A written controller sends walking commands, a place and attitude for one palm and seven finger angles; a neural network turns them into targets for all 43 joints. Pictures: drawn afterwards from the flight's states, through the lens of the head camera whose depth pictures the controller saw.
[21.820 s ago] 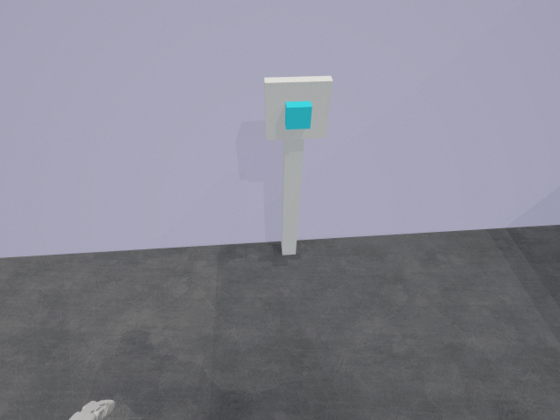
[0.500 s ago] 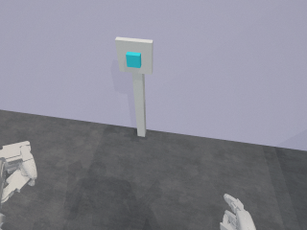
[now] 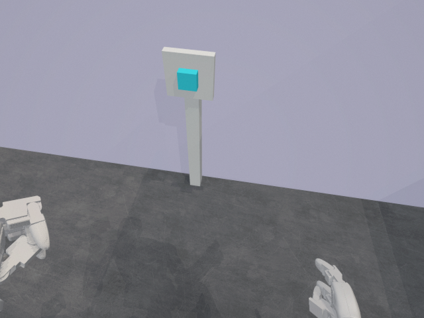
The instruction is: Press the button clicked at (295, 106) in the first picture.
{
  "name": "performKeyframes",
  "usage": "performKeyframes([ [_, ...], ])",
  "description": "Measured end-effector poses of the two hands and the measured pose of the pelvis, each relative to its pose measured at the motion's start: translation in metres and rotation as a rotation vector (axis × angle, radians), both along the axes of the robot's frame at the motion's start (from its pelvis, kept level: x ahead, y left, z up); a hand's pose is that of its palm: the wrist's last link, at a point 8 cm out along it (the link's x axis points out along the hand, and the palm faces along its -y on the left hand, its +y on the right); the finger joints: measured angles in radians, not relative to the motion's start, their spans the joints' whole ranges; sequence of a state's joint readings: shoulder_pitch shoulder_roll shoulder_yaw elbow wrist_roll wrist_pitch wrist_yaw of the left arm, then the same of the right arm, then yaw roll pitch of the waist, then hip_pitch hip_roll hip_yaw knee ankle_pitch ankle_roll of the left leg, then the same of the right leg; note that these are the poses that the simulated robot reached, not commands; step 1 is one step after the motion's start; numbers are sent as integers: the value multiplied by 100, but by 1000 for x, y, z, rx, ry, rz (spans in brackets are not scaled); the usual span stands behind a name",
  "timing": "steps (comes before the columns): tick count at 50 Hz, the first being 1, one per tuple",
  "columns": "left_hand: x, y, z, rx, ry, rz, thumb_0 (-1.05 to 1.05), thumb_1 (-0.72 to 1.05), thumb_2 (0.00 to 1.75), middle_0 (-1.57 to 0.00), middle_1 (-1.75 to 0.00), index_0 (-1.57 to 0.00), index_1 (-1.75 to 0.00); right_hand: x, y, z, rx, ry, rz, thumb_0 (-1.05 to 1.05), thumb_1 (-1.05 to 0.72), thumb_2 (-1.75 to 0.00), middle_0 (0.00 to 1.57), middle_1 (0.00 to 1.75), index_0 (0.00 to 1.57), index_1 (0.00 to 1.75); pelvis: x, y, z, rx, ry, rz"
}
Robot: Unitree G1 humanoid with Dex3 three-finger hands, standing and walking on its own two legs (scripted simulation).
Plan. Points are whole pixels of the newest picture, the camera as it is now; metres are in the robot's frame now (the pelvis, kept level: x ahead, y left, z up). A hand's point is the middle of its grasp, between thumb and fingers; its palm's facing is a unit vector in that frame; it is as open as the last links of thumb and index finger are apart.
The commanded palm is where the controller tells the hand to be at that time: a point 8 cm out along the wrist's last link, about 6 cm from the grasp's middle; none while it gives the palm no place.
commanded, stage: stop stepping back and stand still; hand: left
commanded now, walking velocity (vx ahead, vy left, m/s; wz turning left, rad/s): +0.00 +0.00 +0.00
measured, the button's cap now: (188, 79) +0.87 +0.14 -0.04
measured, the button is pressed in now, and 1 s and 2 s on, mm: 0 0 0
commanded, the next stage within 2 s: let the arm hang, fingers relaxed in 0.02 s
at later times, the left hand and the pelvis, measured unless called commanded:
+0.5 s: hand out of the picture -0.01 +0.18 -0.18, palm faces +0.01 -0.97 -0.24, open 3.7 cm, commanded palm none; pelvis -0.03 -0.02 +0.00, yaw +1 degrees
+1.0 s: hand out of the picture +0.03 +0.17 -0.16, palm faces +0.01 -0.97 -0.25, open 7.3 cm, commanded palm none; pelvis -0.02 -0.02 +0.00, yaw +0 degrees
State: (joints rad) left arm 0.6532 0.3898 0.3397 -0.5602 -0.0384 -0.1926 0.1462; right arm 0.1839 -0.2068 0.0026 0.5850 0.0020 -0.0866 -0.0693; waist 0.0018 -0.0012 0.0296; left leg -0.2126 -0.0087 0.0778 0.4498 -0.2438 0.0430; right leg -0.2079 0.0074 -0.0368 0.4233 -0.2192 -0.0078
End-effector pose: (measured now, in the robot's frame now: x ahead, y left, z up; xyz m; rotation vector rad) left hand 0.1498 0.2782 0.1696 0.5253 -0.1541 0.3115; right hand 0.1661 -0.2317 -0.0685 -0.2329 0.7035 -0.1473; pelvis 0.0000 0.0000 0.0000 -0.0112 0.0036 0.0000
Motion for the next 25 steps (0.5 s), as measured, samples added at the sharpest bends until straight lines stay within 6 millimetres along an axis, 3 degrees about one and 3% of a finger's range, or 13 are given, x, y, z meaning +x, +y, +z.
performKeyframes([
  [6, -7, 3, 2, 0, -15, 21, 2, 88, 90, -130, -150, -131, -150, -6, 5, -2, 9, 4, 10, 1, -91, -90, 20, 30, 21, 30, -5, 1, 1, -1, -3, 1],
  [7, -6, 5, -6, 9, 5, 11, 2, 89, 90, -130, -150, -131, -150, -6, 5, -5, 19, 1, 30, 1, -91, -90, 20, 30, 21, 30, -7, 2, -1, -3, 3, 10],
  [9, 3, 14, -50, -26, 179, 21, 1, 89, 90, -130, -150, -130, -149, -9, 2, -21, 39, 48, 73, 1, -91, -90, 20, 30, 21, 30, -12, 5, -4, -1, 11, 24],
  [12, -1, 21, -143, -143, 562, 102, 1, 89, 90, -126, -147, -127, -146, -23, -6, -44, 55, 132, 68, 1, -91, -90, 20, 30, 21, 30, -19, 7, -9, 8, 13, 22],
  [14, -21, 11, -199, -216, 800, 136, 1, 90, 90, -122, -143, -123, -142, -39, -12, -53, 58, 186, 46, 1, -91, -90, 20, 30, 21, 30, -22, 6, -11, 15, 7, 14],
  [17, -63, -17, -260, -319, 1074, 142, 1, 90, 90, -114, -135, -115, -134, -73, -21, -61, 46, 294, 10, 0, -91, -90, 20, 30, 21, 30, -25, 0, -11, 21, -5, 7],
  [20, -108, -49, -297, -414, 1267, 140, 2, 90, 90, -105, -125, -106, -125, -113, -29, -64, 24, 430, -26, 0, -91, -90, 20, 30, 20, 30, -28, -5, -9, 21, -14, 7],
  [25, -162, -47, -312, -471, 1403, 265, 2, 90, 90, -87, -110, -88, -108, -174, -36, -66, 9, 645, -71, 0, -91, -90, 20, 30, 20, 30, -29, -15, -4, 11, -17, 19],
])
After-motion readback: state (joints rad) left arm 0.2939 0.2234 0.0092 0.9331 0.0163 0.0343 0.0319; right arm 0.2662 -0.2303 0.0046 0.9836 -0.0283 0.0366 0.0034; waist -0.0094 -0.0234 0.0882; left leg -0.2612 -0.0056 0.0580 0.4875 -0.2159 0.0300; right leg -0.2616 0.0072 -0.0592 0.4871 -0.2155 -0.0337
